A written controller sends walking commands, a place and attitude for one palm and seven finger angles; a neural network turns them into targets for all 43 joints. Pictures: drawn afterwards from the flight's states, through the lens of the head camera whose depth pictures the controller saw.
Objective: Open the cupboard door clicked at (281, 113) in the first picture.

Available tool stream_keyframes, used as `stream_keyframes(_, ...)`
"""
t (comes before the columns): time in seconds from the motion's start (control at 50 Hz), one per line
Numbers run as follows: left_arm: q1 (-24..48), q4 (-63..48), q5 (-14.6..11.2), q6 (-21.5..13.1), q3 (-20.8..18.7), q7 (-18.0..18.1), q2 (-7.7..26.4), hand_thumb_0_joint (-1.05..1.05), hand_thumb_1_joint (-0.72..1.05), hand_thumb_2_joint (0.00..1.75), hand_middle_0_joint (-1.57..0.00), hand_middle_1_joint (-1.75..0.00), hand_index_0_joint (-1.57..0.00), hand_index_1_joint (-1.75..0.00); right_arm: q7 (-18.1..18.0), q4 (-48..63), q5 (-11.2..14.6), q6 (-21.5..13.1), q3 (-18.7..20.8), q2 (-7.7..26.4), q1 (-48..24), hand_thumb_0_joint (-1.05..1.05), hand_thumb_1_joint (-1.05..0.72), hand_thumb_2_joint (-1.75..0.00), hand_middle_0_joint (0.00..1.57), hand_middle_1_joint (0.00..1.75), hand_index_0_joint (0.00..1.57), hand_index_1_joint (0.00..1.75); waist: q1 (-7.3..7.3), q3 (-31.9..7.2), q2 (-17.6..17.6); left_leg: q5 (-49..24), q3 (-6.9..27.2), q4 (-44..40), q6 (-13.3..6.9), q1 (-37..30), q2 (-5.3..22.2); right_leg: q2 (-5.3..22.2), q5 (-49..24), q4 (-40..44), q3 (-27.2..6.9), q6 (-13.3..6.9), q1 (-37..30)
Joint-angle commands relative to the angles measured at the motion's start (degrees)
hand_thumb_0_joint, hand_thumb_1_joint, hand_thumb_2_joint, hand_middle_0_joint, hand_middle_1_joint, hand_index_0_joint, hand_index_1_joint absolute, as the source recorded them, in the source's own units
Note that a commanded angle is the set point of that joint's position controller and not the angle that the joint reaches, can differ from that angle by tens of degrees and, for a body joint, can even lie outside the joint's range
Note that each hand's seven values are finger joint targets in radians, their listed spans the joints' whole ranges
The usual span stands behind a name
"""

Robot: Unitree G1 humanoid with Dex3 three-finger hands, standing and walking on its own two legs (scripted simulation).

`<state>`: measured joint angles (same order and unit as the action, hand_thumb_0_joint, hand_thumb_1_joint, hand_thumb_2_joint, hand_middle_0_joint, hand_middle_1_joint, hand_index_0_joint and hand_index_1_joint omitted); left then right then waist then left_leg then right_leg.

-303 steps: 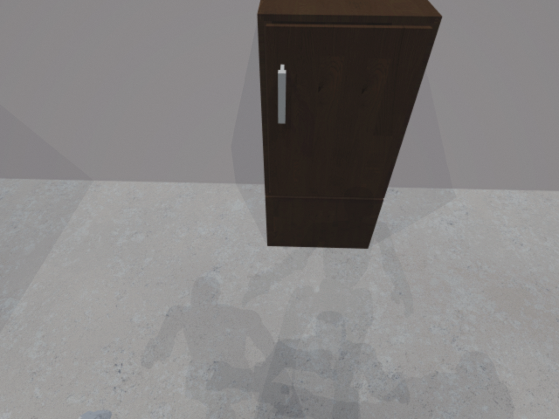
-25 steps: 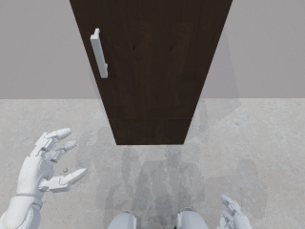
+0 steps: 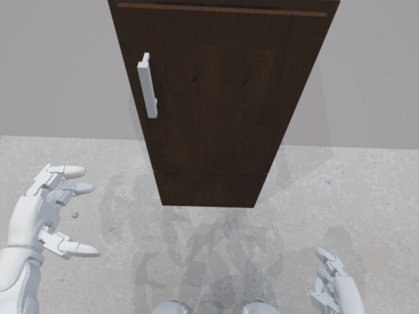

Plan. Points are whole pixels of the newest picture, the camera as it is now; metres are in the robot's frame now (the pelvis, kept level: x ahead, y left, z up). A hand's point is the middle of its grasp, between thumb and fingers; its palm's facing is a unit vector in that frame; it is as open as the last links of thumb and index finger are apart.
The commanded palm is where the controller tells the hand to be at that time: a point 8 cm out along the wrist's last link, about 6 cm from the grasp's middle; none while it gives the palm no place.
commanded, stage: raise the hand with hooked fingers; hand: left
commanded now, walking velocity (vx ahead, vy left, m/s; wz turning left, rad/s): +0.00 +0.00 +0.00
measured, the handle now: (149, 86) +0.59 +0.19 +0.07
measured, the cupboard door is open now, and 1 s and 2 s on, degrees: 0 0 0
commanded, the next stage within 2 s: move the hooked fingers beside the handle in 0.78 s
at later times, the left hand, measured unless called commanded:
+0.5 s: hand (78, 187) +0.30 +0.25 +0.08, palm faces +0.05 -1.00 -0.04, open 14.0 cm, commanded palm +0.27 +0.30 +0.08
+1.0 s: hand (77, 188) +0.30 +0.25 +0.08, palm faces +0.07 -1.00 -0.03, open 14.0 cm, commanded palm +0.29 +0.30 +0.08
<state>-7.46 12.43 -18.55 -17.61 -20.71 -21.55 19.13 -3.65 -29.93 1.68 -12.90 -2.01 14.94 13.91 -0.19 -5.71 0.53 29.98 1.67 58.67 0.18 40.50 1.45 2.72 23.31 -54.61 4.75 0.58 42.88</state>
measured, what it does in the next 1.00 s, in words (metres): stands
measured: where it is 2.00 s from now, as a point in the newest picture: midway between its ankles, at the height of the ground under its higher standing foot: outside the picture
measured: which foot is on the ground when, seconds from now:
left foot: down 0.00-1.00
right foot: down 0.00-1.00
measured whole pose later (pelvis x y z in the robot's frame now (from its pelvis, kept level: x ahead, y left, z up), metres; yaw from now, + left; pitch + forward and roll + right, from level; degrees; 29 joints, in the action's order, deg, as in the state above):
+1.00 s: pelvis +0.00 -0.01 +0.01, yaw +0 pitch +10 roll -1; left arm 6.3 29.2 -18.9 -19.0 -25.2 -26.9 21.4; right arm -4.9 -32.2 1.9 -10.0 -2.5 15.7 15.4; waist 0.0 -4.0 0.9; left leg 27.0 0.9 52.9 1.1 36.0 1.8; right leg 2.2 21.3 -50.7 4.1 -0.4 39.5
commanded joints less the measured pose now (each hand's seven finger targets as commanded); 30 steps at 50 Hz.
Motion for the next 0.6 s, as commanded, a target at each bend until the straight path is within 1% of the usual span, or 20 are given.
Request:
stream_keyframes(0.0,11.1,-10.5,-1.6,-2.9,-6.1,-1.2,13.0,0.0,-0.5,0.3,-0.3,-1.2,-0.3,-1.2,-0.7,6.9,0.2,-2.6,3.6,8.5,1.1,0.0,-0.9,-0.9,0.2,0.3,0.2,0.3,0.4,-14.4,4.5,-22.7,0.0,-11.1,0.0,-5.8,-1.6,-3.4,-14.5,5.9,-0.4,-1.9,-13.5)
stream_keyframes(0.02,11.9,-9.1,-1.9,-2.6,-6.5,-1.7,13.7,0.0,-0.5,0.3,-0.3,-1.2,-0.3,-1.2,-0.8,6.7,0.0,-2.5,3.4,8.7,1.1,0.0,-0.9,-0.9,0.2,0.3,0.2,0.3,0.28,-13.9,5.4,-23.8,0.1,-10.9,0.0,-5.8,-1.6,-3.6,-15.5,5.7,-0.5,-2.2,-13.7)
stream_keyframes(0.04,13.2,-9.0,-1.8,-2.6,-6.6,-2.0,13.8,0.0,-0.5,0.3,-0.3,-1.2,-0.3,-1.2,-0.7,6.4,0.1,-2.3,3.4,8.5,1.2,0.0,-0.9,-0.9,0.2,0.3,0.2,0.3,0.6,-14.7,4.8,-24.0,0.0,-11.1,0.1,-6.6,-1.5,-3.5,-15.8,5.9,-0.5,-1.9,-13.8)
stream_keyframes(0.06,13.3,-7.5,-1.9,-2.4,-7.3,-2.2,14.3,0.0,-0.5,0.3,-0.3,-1.2,-0.3,-1.2,-0.8,6.3,0.0,-2.2,3.4,8.6,1.4,0.0,-0.9,-0.9,0.2,0.3,0.2,0.3,0.45,-14.7,3.8,-24.0,0.0,-11.3,0.1,-6.3,-1.5,-3.5,-16.0,6.1,-0.5,-1.8,-14.3)
stream_keyframes(0.08,14.3,-7.2,-2.0,-2.5,-7.3,-2.6,14.4,0.0,-0.5,0.3,-0.3,-1.2,-0.3,-1.2,-0.8,6.2,0.1,-2.1,3.4,8.6,1.0,0.0,-0.9,-0.9,0.2,0.3,0.2,0.3,0.42,-14.7,4.6,-23.5,-0.1,-11.5,0.1,-6.4,-1.6,-3.3,-15.7,6.4,-0.6,-1.9,-14.4)
stream_keyframes(0.12,15.5,-4.7,-2.6,-2.1,-8.3,-3.2,15.5,0.0,-0.5,0.3,-0.3,-1.2,-0.3,-1.2,-0.9,6.1,0.0,-1.9,3.2,8.9,1.2,0.0,-0.9,-0.9,0.2,0.3,0.2,0.3,0.29,-13.9,3.4,-23.2,-0.2,-11.6,0.0,-5.8,-1.7,-3.5,-16.0,6.7,-0.8,-2.0,-15.3)
stream_keyframes(0.16,17.3,-2.5,-2.4,-1.8,-8.9,-3.9,16.3,0.0,-0.5,0.3,-0.3,-1.2,-0.3,-1.2,-0.9,6.0,0.2,-1.5,3.1,8.8,1.1,0.0,-0.9,-0.9,0.2,0.3,0.2,0.3,0.36,-13.8,3.6,-22.0,-0.5,-12.3,-0.1,-5.6,-1.8,-3.2,-15.3,7.6,-1.2,-1.9,-15.8)
stream_keyframes(0.18,18.1,-2.0,-2.6,-1.7,-9.3,-4.2,16.8,0.0,-0.5,0.3,-0.3,-1.2,-0.3,-1.2,-1.0,5.9,0.2,-1.3,3.2,8.9,1.3,0.0,-0.9,-0.9,0.2,0.3,0.2,0.3,0.54,-14.1,2.3,-21.4,-0.7,-12.4,-0.3,-5.5,-1.8,-3.1,-15.1,8.0,-1.4,-1.7,-16.3)
stream_keyframes(0.22,19.6,-0.8,-2.7,-1.7,-10.0,-4.8,17.8,0.0,-0.5,0.3,-0.3,-1.2,-0.3,-1.2,-1.2,5.8,0.2,-1.1,3.2,9.0,1.3,0.0,-0.9,-0.9,0.2,0.3,0.2,0.3,0.41,-13.7,2.7,-21.9,-0.8,-12.5,-0.4,-5.6,-1.8,-3.2,-15.8,8.4,-1.8,-2.0,-17.1)
stream_keyframes(0.26,21.1,0.4,-2.5,-1.9,-10.5,-5.2,18.7,0.0,-0.5,0.3,-0.3,-1.2,-0.3,-1.2,-1.2,5.5,0.3,-0.9,3.2,8.9,1.7,0.0,-0.9,-0.9,0.2,0.3,0.2,0.3,0.34,-14.3,4.2,-22.1,-1.1,-13.1,-0.4,-6.5,-1.8,-3.1,-16.1,8.9,-2.0,-1.9,-17.5)
stream_keyframes(0.28,20.0,0.8,-2.7,-2.0,-9.9,-5.5,17.7,0.0,-0.5,0.3,-0.3,-1.2,-0.3,-1.2,-1.1,5.7,0.2,-0.9,3.3,8.9,1.8,0.0,-0.9,-0.9,0.2,0.3,0.2,0.3,0.32,-14.4,2.7,-22.0,-1.1,-13.3,-0.5,-6.3,-1.9,-3.0,-16.1,9.1,-2.0,-1.8,-18.0)
stream_keyframes(0.32,18.5,1.7,-3.2,-2.4,-9.6,-5.9,17.0,0.0,-0.5,0.3,-0.3,-1.2,-0.3,-1.2,-0.9,6.0,0.2,-0.9,3.4,9.0,1.7,0.0,-0.9,-0.9,0.2,0.3,0.2,0.3,-0.17,-14.3,2.7,-22.4,-1.3,-13.3,-0.5,-5.8,-2.0,-3.0,-16.8,9.3,-2.4,-2.0,-19.3)
stream_keyframes(0.34,18.0,2.6,-3.1,-2.4,-9.6,-6.0,16.8,0.0,-0.5,0.3,-0.3,-1.2,-0.3,-1.2,-0.8,6.0,0.3,-0.6,3.5,9.0,2.0,0.0,-0.9,-0.9,0.2,0.3,0.2,0.3,0.11,-13.7,1.8,-21.7,-1.6,-13.5,-0.6,-5.8,-1.9,-3.0,-16.4,9.6,-2.4,-1.8,-18.6)
stream_keyframes(0.38,18.0,2.6,-2.8,-2.6,-9.8,-5.7,17.1,0.0,-0.5,0.3,-0.3,-1.2,-0.3,-1.2,-0.7,6.0,0.3,-0.4,3.7,9.0,2.0,0.0,-0.9,-0.9,0.2,0.3,0.2,0.3,-0.01,-13.3,2.8,-20.5,-1.8,-13.9,-0.6,-5.5,-2.1,-2.8,-15.2,10.0,-2.5,-1.7,-18.2)
stream_keyframes(0.4,18.3,2.3,-2.7,-2.8,-9.9,-5.3,17.1,0.0,-0.5,0.3,-0.3,-1.2,-0.3,-1.2,-0.7,6.0,0.4,-0.3,3.8,9.0,2.0,0.0,-0.9,-0.9,0.2,0.3,0.2,0.3,0.16,-12.8,1.9,-20.2,-1.8,-14.0,-0.7,-5.4,-2.0,-2.8,-14.9,10.2,-2.5,-1.6,-18.0)
stream_keyframes(0.42,18.7,2.0,-3.1,-3.1,-10.8,-5.3,18.2,0.0,-0.5,0.3,-0.3,-1.2,-0.3,-1.2,-0.6,6.3,0.1,-0.2,3.7,9.2,1.9,0.0,-0.9,-0.9,0.2,0.3,0.2,0.3,-0.12,-13.1,1.1,-20.1,-1.9,-13.7,-0.8,-4.7,-2.1,-2.9,-15.0,10.2,-3.1,-1.7,-19.2)
stream_keyframes(0.48,19.9,1.3,-2.5,-4.2,-10.9,-4.5,18.2,0.0,-0.5,0.3,-0.3,-1.2,-0.3,-1.2,-0.7,6.1,0.3,0.1,3.8,8.8,1.7,0.0,-0.9,-0.9,0.2,0.3,0.2,0.3,-0.03,-13.2,3.2,-18.5,-2.2,-14.3,-0.8,-5.0,-2.2,-2.6,-13.1,10.8,-3.6,-1.6,-19.0)
stream_keyframes(0.54,20.4,-0.1,-2.4,-5.5,-11.5,-4.0,19.1,0.0,-0.5,0.3,-0.3,-1.2,-0.3,-1.2,-0.7,6.1,0.0,0.1,3.8,8.7,1.8,0.0,-0.9,-0.9,0.2,0.3,0.2,0.3,-0.15,-14.7,3.4,-19.7,-2.3,-14.1,-0.9,-5.6,-2.2,-2.7,-14.9,10.5,-4.1,-1.6,-20.6)
stream_keyframes(0.56,20.3,0.5,-2.2,-5.6,-10.9,-4.0,18.3,0.0,-0.5,0.3,-0.3,-1.2,-0.3,-1.2,-0.8,5.9,0.1,0.2,3.7,8.5,1.8,0.0,-0.9,-0.9,0.2,0.3,0.2,0.3,0.03,-14.5,3.9,-19.2,-2.4,-14.2,-0.9,-5.5,-2.2,-2.7,-14.5,10.6,-4.0,-1.5,-20.2)
stream_keyframes(0.58,20.0,1.4,-2.2,-5.6,-10.3,-4.0,17.6,0.0,-0.5,0.3,-0.3,-1.2,-0.3,-1.2,-0.8,5.8,0.2,0.2,3.7,8.5,1.8,0.0,-0.9,-0.9,0.2,0.3,0.2,0.3,0.33,-13.1,3.0,-18.6,-2.4,-14.3,-0.9,-5.4,-2.1,-2.7,-13.8,10.9,-3.8,-1.4,-19.3)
